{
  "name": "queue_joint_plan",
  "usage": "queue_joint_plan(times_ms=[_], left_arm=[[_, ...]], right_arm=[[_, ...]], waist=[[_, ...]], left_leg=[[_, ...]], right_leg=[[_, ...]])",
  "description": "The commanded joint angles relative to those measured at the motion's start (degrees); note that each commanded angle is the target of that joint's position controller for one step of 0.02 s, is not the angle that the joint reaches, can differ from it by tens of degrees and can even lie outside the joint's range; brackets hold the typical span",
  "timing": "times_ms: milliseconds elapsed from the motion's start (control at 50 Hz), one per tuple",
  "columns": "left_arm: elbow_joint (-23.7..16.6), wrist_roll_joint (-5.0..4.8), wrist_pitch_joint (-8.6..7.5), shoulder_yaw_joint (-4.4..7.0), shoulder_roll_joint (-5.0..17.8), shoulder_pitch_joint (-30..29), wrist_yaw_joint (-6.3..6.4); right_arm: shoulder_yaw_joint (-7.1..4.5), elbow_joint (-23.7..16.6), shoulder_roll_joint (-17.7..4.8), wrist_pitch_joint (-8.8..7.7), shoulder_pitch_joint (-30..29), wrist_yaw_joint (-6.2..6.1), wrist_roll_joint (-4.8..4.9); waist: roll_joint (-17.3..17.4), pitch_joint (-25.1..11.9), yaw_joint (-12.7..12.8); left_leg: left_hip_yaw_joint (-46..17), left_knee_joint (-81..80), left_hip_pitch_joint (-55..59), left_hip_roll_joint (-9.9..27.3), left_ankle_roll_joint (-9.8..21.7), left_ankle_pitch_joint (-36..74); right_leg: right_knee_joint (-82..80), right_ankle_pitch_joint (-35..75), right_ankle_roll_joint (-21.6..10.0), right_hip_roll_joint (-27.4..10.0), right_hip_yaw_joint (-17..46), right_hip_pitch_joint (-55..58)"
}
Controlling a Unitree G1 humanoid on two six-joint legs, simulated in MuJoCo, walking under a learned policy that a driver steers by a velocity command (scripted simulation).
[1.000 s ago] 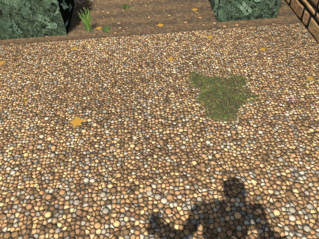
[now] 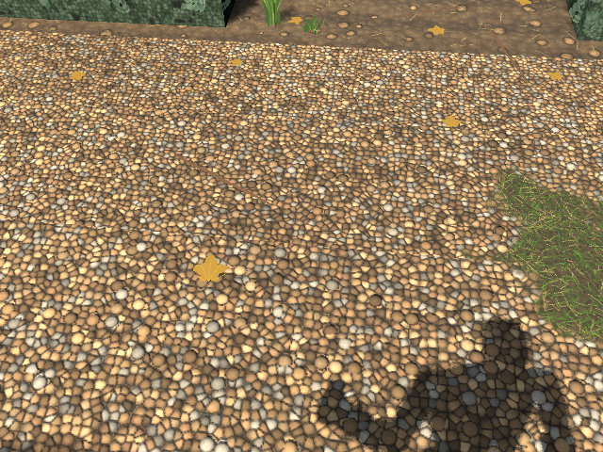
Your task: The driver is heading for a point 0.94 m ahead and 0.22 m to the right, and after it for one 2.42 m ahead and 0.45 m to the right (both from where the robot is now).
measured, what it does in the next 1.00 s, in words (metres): goes down, turning right: left foot 0.17 m lower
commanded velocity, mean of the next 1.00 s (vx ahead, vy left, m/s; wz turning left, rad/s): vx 0.50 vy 0.00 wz -0.50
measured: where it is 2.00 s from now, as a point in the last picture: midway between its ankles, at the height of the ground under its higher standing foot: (363, 298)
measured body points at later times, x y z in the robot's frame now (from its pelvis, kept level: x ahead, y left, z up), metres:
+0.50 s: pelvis +0.28 +0.00 +0.02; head +0.27 -0.02 +0.47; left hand +0.36 +0.28 -0.08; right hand +0.42 -0.31 -0.05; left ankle +0.51 +0.13 -0.66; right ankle +0.13 -0.08 -0.71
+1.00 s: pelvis +0.60 +0.04 -0.14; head +0.62 +0.04 +0.31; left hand +0.87 +0.14 -0.24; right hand +0.41 -0.14 -0.27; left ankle +0.56 +0.14 -0.87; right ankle +0.67 -0.17 -0.81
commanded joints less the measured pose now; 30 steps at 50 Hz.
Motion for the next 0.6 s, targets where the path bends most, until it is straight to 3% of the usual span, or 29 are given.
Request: queue_joint_plan(times_ms=[20, 40, 60, 80, 100, 140, 180, 220, 240, 260, 280, 300, 320, 340, 360, 400, 420, 440, 460, 480, 500, 540, 600], left_arm=[[-0.8, -0.37, -0.02, 4.29, 13.1, 22.3, 0.24], [-1.4, 0.47, -0.24, 3.33, 9.9, 19.3, 0.47], [-2.4, 0.62, -0.26, 3.12, 9.3, 15.3, 0.55], [-3.3, 0.91, -0.17, 3.02, 9.3, 11.9, 0.56], [-4.3, 1.54, -0.28, 2.82, 8.9, 9.3, 0.93], [-5.2, 1.08, -0.34, 2.51, 8.1, 7.6, 1.39], [-4.3, 0.5, -0.46, 2.67, 8.5, 9.7, 1.92], [-2.8, 0.32, 0.15, 3.11, 9.7, 12.2, 2.96], [-2.1, 0.46, 0.66, 3.32, 10.0, 12.5, 3.36], [-1.8, 0.44, 1.08, 3.32, 9.9, 12.5, 3.6], [-2.0, 1.7, 0.98, 3.55, 10.7, 12.8, 3.82], [-2.3, 1.1, 0.87, 3.3, 9.8, 12.5, 3.64], [-2.4, 0.19, 0.88, 3.15, 9.3, 12.9, 3.53], [0.6, -0.31, 0.03, 3.22, 9.6, 20.0, 3.9], [2.1, -0.46, -0.3, 3.08, 8.8, 22.7, 4.17], [3.7, -0.46, -0.38, 3.19, 8.9, 25.6, 5.0], [3.4, -0.14, -0.1, 3.04, 9.0, 23.6, 5.7], [3.8, -0.64, 0.06, 3.01, 9.1, 21.8, 6.58], [3.7, -0.37, 0.22, 2.7, 8.6, 20.1, 6.75], [3.5, 0.0, 0.33, 2.81, 9.2, 18.8, 7.01], [3.5, -0.22, 0.49, 2.85, 9.4, 18.0, 7.02], [3.5, -1.24, 0.82, 2.91, 8.8, 17.1, 6.95], [4.0, -1.54, 1.88, 2.94, 7.7, 17.7, 7.94]], right_arm=[[0.29, -5.6, -4.7, -2.85, 3.1, 1.36, -0.76], [-0.85, -6.8, -8.4, -3.89, -1.3, 2.06, 1.81], [-0.66, -8.0, -8.0, -4.29, -4.7, 2.01, 1.86], [-0.72, -8.4, -7.5, -4.27, -6.4, 1.42, 0.65], [-1.02, -8.3, -7.7, -3.83, -5.6, 0.88, -0.19], [-1.3, -8.1, -7.6, -2.68, -4.1, 0.41, -0.57], [-0.94, -8.6, -6.1, -1.84, -5.4, -0.12, -1.13], [-0.66, -10.9, -5.3, -1.84, -10.5, 0.0, -1.41], [-0.04, -11.3, -3.5, -2.0, -11.6, 0.26, -1.74], [0.06, -11.6, -3.4, -2.14, -12.3, 0.55, -1.68], [-0.45, -10.3, -4.7, -2.79, -9.9, 1.27, -1.68], [-1.01, -10.0, -6.2, -2.99, -8.6, 1.76, -0.62], [-1.23, -10.4, -6.6, -3.24, -8.9, 2.18, -0.3], [-2.19, -13.0, -8.4, -3.96, -15.5, 2.61, 1.2], [-2.42, -14.6, -9.2, -4.71, -18.6, 3.0, 1.36], [-2.48, -16.0, -8.8, -6.07, -22.9, 3.74, 0.77], [-2.37, -17.0, -8.6, -6.37, -24.7, 4.14, -0.02], [-1.58, -17.8, -6.5, -6.89, -26.1, 4.49, -0.99], [-0.92, -17.4, -4.0, -7.02, -24.2, 4.95, -1.51], [-0.45, -17.3, -3.1, -7.1, -23.2, 5.33, -1.91], [-0.43, -17.2, -3.3, -7.15, -21.9, 5.61, -1.89], [-0.13, -17.5, -3.0, -6.7, -20.8, 5.73, -0.9], [-0.7, -17.5, -4.4, -6.09, -18.9, 5.2, 0.44]], waist=[[-15.1, -22.4, 7.0], [-11.0, -14.6, 7.4], [-4.9, -8.8, 6.0], [-0.6, -4.5, 4.3], [-1.1, -4.9, 2.3], [-1.9, -5.1, 0.6], [-2.6, -4.9, 0.9], [-2.5, -4.4, 2.4], [-3.5, -5.6, 2.5], [-4.2, -5.8, 2.6], [-4.9, -8.9, 2.4], [-3.3, -9.1, 1.8], [-3.9, -8.0, 1.9], [-5.1, -4.7, 4.6], [-4.9, -2.3, 5.5], [-6.6, -0.5, 7.3], [-5.2, 1.4, 6.7], [-5.8, 2.1, 6.7], [-5.9, 1.4, 6.2], [-5.5, 1.2, 6.0], [-4.4, 1.0, 5.5], [-4.3, 1.0, 5.3], [-5.0, 2.0, 5.7]], left_leg=[[-13.0, 40.5, -37.4, -5.9, 0.6, -2.9], [-14.6, 41.3, -42.6, -2.6, 1.8, 0.4], [-13.8, 36.8, -41.6, -0.3, 2.2, 4.9], [-12.8, 32.3, -40.3, 1.6, 1.8, 7.6], [-13.4, 28.4, -35.3, 3.3, 1.5, 10.9], [-13.4, 21.7, -30.8, 4.5, -0.2, 12.9], [-12.6, 15.8, -30.7, 4.0, -2.1, 15.3], [-12.5, 9.1, -33.3, 3.0, -3.1, 20.5], [-11.5, 8.2, -31.2, 2.3, -3.5, 24.8], [-11.4, 6.4, -30.3, 1.7, -3.5, 27.5], [-11.4, 12.1, -27.9, 1.5, -2.9, 33.9], [-12.6, 13.5, -30.5, 1.7, -2.4, 32.6], [-13.1, 14.3, -33.8, 2.2, -1.7, 30.4], [-17.6, 13.5, -47.6, 3.2, -0.8, 27.4], [-19.4, 10.1, -56.0, 4.1, 0.1, 25.1], [-20.2, 6.4, -62.3, 4.0, 0.7, 24.2], [-18.7, 0.2, -57.3, 2.9, 0.4, 29.5], [-17.2, -2.8, -49.7, 1.9, 0.1, 39.1], [-16.1, -3.0, -42.7, 0.9, 0.3, 45.7], [-15.3, -3.0, -37.5, 0.0, 0.5, 49.7], [-15.2, -4.0, -32.4, -0.7, 1.0, 51.8], [-15.4, -8.6, -24.2, -0.9, 0.6, 51.9], [-19.3, -16.2, -23.0, 2.8, -1.2, 51.7]], right_leg=[[-21.0, -14.2, -17.5, -17.5, 50.9, 51.3], [-22.9, -17.0, -14.1, -17.3, 45.0, 47.0], [-23.0, -12.5, -12.1, -15.3, 38.2, 38.9], [-22.8, -4.0, -11.3, -13.1, 32.1, 31.3], [-23.4, 3.3, -10.4, -11.1, 28.1, 26.8], [-24.5, 9.5, -10.0, -8.6, 23.7, 22.4], [-25.0, 13.0, -10.3, -8.0, 21.6, 21.3], [-24.6, 15.1, -9.8, -7.4, 21.0, 22.7], [-23.4, 18.6, -9.3, -6.5, 19.3, 21.6], [-22.6, 19.4, -8.4, -5.6, 18.4, 21.0], [-20.4, 21.7, -8.5, -6.8, 19.4, 21.6], [-18.6, 20.0, -9.2, -7.1, 21.1, 23.0], [-18.4, 16.5, -10.1, -7.6, 23.8, 24.4], [-18.7, 6.4, -11.3, -10.0, 30.9, 35.1], [-17.8, 2.8, -11.5, -11.6, 33.6, 41.9], [-16.7, 2.5, -11.3, -12.3, 35.8, 47.4], [-17.1, 0.9, -10.7, -9.6, 32.3, 39.7], [-15.9, -1.5, -9.7, -8.0, 30.1, 31.6], [-14.6, -2.6, -9.2, -6.4, 28.7, 25.1], [-13.1, -4.8, -8.3, -5.0, 27.8, 19.6], [-11.2, -7.5, -7.2, -3.8, 27.5, 15.3], [-8.5, -11.2, -4.8, -2.1, 27.0, 11.8], [0.1, -12.5, -2.4, -1.8, 29.4, 18.9]])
